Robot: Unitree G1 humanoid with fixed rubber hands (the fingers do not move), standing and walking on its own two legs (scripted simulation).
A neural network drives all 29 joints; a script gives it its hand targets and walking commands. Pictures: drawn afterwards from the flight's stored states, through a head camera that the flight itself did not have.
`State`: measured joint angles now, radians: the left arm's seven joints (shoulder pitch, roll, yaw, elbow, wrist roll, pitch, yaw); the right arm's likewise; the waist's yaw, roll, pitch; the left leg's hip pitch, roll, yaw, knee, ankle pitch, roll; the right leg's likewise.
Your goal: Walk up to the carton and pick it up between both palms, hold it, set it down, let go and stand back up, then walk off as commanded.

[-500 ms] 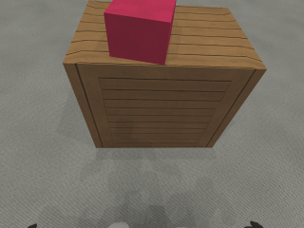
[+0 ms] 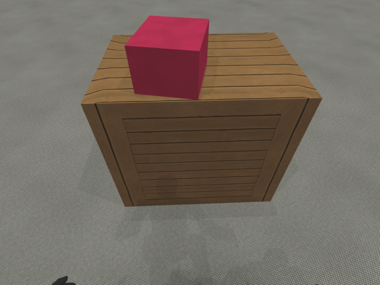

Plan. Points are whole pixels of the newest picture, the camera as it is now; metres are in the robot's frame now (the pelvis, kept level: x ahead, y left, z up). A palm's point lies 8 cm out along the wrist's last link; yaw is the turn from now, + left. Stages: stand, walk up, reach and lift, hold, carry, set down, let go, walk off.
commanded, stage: stand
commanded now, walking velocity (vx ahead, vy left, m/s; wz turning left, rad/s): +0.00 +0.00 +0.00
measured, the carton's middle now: (172, 55) +0.87 +0.05 +0.07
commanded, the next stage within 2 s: none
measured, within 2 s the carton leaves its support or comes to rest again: neither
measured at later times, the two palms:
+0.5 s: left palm out of the picture +0.07 +0.29 -0.09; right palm out of the picture +0.04 -0.31 -0.12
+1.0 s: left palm out of the picture +0.09 +0.29 -0.09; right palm out of the picture +0.06 -0.31 -0.12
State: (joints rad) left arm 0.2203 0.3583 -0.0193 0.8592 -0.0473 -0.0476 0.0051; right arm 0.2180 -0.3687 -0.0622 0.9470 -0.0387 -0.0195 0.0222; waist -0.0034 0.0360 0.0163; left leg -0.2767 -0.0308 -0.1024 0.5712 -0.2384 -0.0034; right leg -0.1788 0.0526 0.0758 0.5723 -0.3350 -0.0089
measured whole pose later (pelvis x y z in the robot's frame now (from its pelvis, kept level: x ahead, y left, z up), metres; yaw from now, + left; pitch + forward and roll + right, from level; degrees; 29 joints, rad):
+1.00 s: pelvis +0.00 -0.01 +0.00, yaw +0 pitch -4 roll +1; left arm 0.16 0.37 -0.03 0.97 -0.05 -0.05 0.01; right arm 0.17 -0.37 -0.06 1.07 -0.04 -0.01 0.02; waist 0.00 0.03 0.06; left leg -0.23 -0.03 -0.10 0.50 -0.20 -0.02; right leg -0.16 0.05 0.08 0.54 -0.32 -0.02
